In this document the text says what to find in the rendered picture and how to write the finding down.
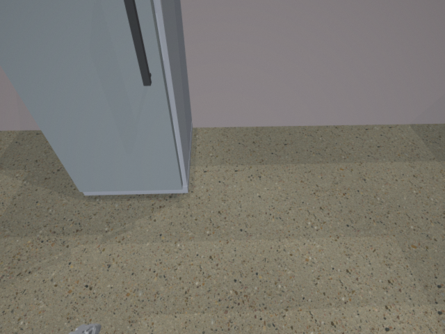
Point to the fridge door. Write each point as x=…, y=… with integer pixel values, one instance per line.
x=74, y=65

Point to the handle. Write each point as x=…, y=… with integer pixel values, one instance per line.
x=134, y=24

